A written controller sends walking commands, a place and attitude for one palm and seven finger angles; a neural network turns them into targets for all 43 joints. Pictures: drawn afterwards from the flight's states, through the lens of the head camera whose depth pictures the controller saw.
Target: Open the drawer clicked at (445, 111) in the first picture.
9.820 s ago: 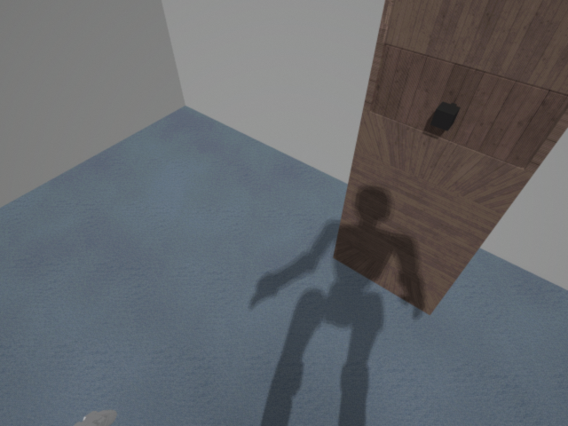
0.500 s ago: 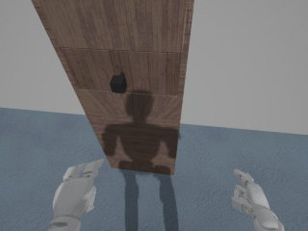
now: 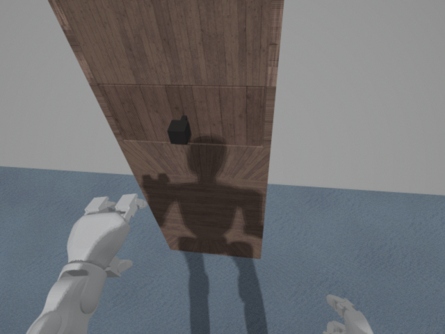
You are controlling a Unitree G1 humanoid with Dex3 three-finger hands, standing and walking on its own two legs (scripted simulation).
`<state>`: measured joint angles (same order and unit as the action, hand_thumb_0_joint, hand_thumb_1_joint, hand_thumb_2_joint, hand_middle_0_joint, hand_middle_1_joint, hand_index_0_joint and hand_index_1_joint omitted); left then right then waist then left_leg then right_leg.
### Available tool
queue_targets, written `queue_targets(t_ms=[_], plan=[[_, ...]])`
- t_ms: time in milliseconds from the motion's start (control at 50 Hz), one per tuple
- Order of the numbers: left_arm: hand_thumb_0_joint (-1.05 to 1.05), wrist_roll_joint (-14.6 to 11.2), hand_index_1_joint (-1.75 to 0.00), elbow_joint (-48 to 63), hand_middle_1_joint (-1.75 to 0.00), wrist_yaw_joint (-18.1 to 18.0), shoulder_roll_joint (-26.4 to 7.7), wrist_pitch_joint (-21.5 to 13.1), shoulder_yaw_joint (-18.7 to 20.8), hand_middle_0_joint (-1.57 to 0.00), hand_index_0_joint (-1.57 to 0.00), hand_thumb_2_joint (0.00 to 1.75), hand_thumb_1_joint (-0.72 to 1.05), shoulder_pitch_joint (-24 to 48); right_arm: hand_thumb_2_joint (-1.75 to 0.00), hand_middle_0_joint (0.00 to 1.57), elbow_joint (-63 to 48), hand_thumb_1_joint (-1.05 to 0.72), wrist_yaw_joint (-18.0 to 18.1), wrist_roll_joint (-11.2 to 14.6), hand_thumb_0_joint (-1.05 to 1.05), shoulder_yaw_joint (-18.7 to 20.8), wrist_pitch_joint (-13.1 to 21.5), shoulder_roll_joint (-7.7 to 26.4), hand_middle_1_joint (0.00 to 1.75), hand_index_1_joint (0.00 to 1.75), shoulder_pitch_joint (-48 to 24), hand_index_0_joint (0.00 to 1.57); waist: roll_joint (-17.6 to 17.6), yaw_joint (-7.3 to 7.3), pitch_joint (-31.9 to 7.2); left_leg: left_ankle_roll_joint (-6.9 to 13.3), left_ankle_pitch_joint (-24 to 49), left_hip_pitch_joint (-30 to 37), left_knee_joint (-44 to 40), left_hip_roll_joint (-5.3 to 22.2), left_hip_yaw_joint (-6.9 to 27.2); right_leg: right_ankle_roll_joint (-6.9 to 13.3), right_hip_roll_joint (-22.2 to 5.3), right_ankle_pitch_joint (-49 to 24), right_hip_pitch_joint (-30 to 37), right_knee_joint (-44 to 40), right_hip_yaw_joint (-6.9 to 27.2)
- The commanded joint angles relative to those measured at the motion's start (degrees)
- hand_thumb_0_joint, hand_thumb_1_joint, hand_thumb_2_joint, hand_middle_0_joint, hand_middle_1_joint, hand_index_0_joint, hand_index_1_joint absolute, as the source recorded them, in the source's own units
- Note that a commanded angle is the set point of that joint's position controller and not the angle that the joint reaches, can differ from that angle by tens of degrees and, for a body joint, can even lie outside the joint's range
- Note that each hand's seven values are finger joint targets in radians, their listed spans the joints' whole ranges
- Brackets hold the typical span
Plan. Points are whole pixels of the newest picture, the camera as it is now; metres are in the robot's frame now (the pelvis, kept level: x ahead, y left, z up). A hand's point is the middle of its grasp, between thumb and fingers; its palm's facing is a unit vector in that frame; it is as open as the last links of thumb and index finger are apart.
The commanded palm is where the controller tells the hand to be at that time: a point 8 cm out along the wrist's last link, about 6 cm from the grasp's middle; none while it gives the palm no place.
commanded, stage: raise the hand with hooked fingers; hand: left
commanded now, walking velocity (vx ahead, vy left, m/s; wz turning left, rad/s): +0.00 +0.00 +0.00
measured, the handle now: (181, 127) +0.55 +0.16 +0.06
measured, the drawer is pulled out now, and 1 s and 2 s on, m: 0.00 0.00 0.00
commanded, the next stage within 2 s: move the hooked fingers above the handle in 1.02 s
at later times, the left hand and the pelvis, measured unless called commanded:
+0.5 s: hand (80, 183) +0.30 +0.27 +0.15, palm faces +0.08 -0.05 -1.00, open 13.7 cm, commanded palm +0.27 +0.26 +0.21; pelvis +0.01 +0.02 +0.02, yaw +2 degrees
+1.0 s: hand (73, 176) +0.30 +0.26 +0.17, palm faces +0.10 -0.06 -0.99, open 13.8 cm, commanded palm +0.27 +0.27 +0.23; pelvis +0.00 +0.01 +0.02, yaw +3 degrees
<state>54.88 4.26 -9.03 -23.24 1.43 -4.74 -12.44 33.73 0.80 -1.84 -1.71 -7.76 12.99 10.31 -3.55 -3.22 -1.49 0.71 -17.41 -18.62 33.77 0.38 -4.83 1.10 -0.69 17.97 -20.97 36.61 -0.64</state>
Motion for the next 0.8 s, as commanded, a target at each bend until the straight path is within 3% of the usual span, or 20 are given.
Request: queue_targets(t_ms=[0, 40, 80, 140, 180, 280, 320, 360, 460, 560, 600, 660, 700, 780], plan=[[0.0, 0.57, -0.98, 15.71, -0.98, -5.0, -13.49, -3.81, 12.04, -0.27, -0.27, 0.45, -0.15, 12.88, -0.9, 0.2, -9.75, -0.9, 0.61, -0.44, 0.0, 2.83, 4.18, 5.81, 0.3, 0.3, -11.97, 0.2, 0.66, -2.54, -10.3, 1.04, 12.17, 4.17, -5.69, -1.44, 3.86, 1.53, 0.26, -10.87, 8.16, -7.93, 2.46], [0.0, 0.36, -1.0, 15.19, -1.0, -5.95, -13.51, -4.65, 12.12, -0.28, -0.28, 0.43, -0.2, 15.13, -0.9, 0.2, -8.85, -0.9, 0.57, -0.24, 0.0, 3.42, 4.34, 5.91, 0.3, 0.3, -11.58, 0.2, -0.57, -2.03, -11.13, 0.9, 13.67, 6.06, -5.7, -1.51, 4.07, 1.63, 0.4, -11.47, 7.37, -7.9, 1.64], [0.0, -0.42, -1.03, 14.06, -1.03, -5.94, -13.14, -4.33, 11.2, -0.28, -0.28, 0.41, -0.24, 18.4, -0.9, 0.2, -8.14, -0.9, 0.62, 0.2, 0.0, 3.83, 4.43, 6.17, 0.3, 0.3, -11.37, 0.2, 0.51, -1.35, -10.97, 0.85, 13.24, 6.95, -6.26, -1.48, 4.21, 1.38, 0.3, -10.73, 7.04, -8.63, 1.05], [0.0, -1.29, -1.08, 13.37, -1.08, -4.02, -12.95, -2.78, 9.23, -0.29, -0.29, 0.38, -0.31, 21.07, -0.9, 0.2, -7.43, -0.9, 0.47, 0.86, 0.0, 4.37, 4.05, 6.72, 0.3, 0.3, -11.37, 0.2, -0.34, -1.12, -12.29, 0.62, 15.64, 8.94, -7.45, -1.32, 4.34, 1.24, 0.37, -12.82, 8.39, -9.06, 0.28], [0.0, -2.21, -1.11, 10.98, -1.11, -1.44, -12.38, -1.02, 7.75, -0.29, -0.29, 0.36, -0.36, 21.58, -0.9, 0.2, -7.21, -0.9, 0.56, 1.4, 0.0, 4.2, 3.59, 6.8, 0.3, 0.3, -11.76, 0.2, 1.61, -0.95, -10.91, 0.57, 15.72, 8.81, -8.52, -1.21, 4.46, 0.92, 0.33, -12.99, 9.42, -9.86, -0.04], [0.0, -2.59, -1.18, 11.82, -1.18, 5.0, -16.36, 1.19, 8.27, -0.3, -0.3, 0.31, -0.48, 27.11, -0.9, 0.2, -7.56, -0.9, 0.6, 1.64, 0.0, 3.15, 1.83, 7.15, 0.3, 0.3, -13.01, 0.2, 0.93, -1.37, -11.02, 0.55, 19.61, 10.72, -10.73, -1.0, 4.56, 0.84, 0.54, -16.0, 13.25, -11.31, -0.57], [0.0, -2.92, -1.2, 11.07, -1.2, 6.72, -19.08, 1.12, 10.55, -0.3, -0.3, 0.3, -0.5, 28.56, -0.9, 0.2, -7.48, -0.9, 0.76, 1.63, 0.0, 2.82, 1.16, 7.28, 0.3, 0.3, -13.13, 0.2, 1.75, -1.71, -11.12, 0.58, 21.12, 10.88, -11.42, -1.05, 4.51, 0.81, 0.76, -17.7, 14.99, -11.88, -0.67], [0.0, -3.6, -1.2, 11.37, -1.2, 8.03, -21.75, 0.66, 13.41, -0.3, -0.3, 0.3, -0.5, 29.95, -0.9, 0.2, -7.7, -0.9, 0.72, 1.61, 0.0, 2.54, 0.76, 7.32, 0.3, 0.3, -13.53, 0.2, 0.81, -2.24, -12.0, 0.53, 23.75, 11.78, -11.65, -0.97, 4.69, 0.92, 0.95, -19.8, 16.78, -12.31, -0.44], [0.0, -6.41, -1.2, 9.54, -1.2, 11.1, -22.63, -0.36, 14.41, -0.3, -0.3, 0.3, -0.5, 34.43, -0.9, 0.2, -7.37, -0.9, 0.22, 2.04, 0.0, 2.17, 0.51, 7.27, 0.3, 0.3, -13.42, 0.2, 0.15, -1.79, -11.43, 0.32, 26.13, 12.63, -12.39, -1.0, 4.62, 0.77, 1.04, -21.97, 18.08, -13.8, -0.62], [0.0, -7.47, -1.2, 8.94, -1.2, 14.37, -22.47, -0.61, 12.52, -0.3, -0.3, 0.3, -0.5, 40.79, -0.9, 0.2, -7.37, -0.9, -0.14, 2.4, 0.0, 2.2, 0.74, 7.92, 0.3, 0.3, -13.34, 0.2, -0.11, -0.85, -11.7, 0.39, 25.1, 13.3, -12.98, -1.08, 4.72, 0.67, 1.03, -21.07, 17.65, -14.98, -0.99], [0.0, -7.28, -1.2, 9.03, -1.2, 15.46, -24.08, -1.16, 12.88, -0.3, -0.3, 0.3, -0.5, 43.01, -0.9, 0.2, -6.76, -0.9, -0.16, 2.26, 0.0, 2.52, 0.85, 8.29, 0.3, 0.3, -12.26, 0.2, 0.1, -0.87, -13.11, 0.47, 26.2, 13.77, -13.08, -1.25, 4.67, 0.61, 0.8, -21.68, 18.24, -14.88, -1.21], [0.0, -8.58, -1.2, 5.92, -1.2, 17.61, -22.41, -1.39, 13.11, -0.3, -0.3, 0.3, -0.5, 36.77, -0.9, 0.2, -7.47, -0.9, -0.65, 2.6, 0.0, 2.7, 0.7, 8.72, 0.3, 0.3, -11.95, 0.2, 3.22, -1.48, -11.99, 0.7, 24.59, 12.43, -13.38, -1.31, 4.67, 0.52, 0.94, -21.92, 18.91, -15.27, -1.26], [0.0, -9.06, -1.2, 6.95, -1.2, 18.44, -23.56, -2.43, 14.02, -0.3, -0.3, 0.3, -0.5, 35.36, -0.9, 0.2, -7.44, -0.9, -0.94, 2.36, 0.0, 2.92, 0.44, 9.03, 0.3, 0.3, -11.27, 0.2, 3.59, -1.98, -12.49, 0.75, 25.85, 12.01, -13.5, -1.39, 4.26, 0.4, 0.57, -23.14, 19.58, -14.68, -1.52], [0.0, -9.31, -1.2, 12.76, -1.2, 17.01, -25.59, -5.48, 16.43, -0.3, -0.3, 0.3, -0.5, 37.35, -0.9, 0.2, -8.12, -0.9, -1.34, 1.96, 0.0, 2.94, 1.01, 8.8, 0.3, 0.3, -11.36, 0.2, 0.46, -2.6, -14.84, 0.71, 25.72, 12.63, -13.36, -1.62, 4.72, 0.55, 0.54, -21.56, 19.75, -14.45, -1.33]])
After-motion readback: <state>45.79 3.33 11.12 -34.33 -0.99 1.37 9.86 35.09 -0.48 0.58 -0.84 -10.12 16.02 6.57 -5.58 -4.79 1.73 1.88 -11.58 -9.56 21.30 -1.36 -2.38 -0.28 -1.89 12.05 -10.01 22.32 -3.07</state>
